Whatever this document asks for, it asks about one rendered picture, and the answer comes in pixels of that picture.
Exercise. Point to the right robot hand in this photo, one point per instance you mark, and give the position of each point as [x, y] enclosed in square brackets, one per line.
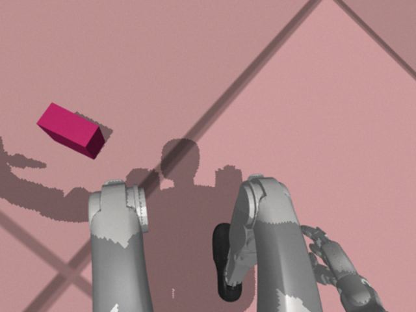
[331, 253]

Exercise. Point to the right robot arm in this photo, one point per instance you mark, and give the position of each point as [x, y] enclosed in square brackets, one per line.
[357, 295]

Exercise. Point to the right robot foot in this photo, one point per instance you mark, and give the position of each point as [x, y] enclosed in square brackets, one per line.
[220, 257]

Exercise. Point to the carton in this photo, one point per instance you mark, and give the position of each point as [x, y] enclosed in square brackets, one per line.
[72, 130]

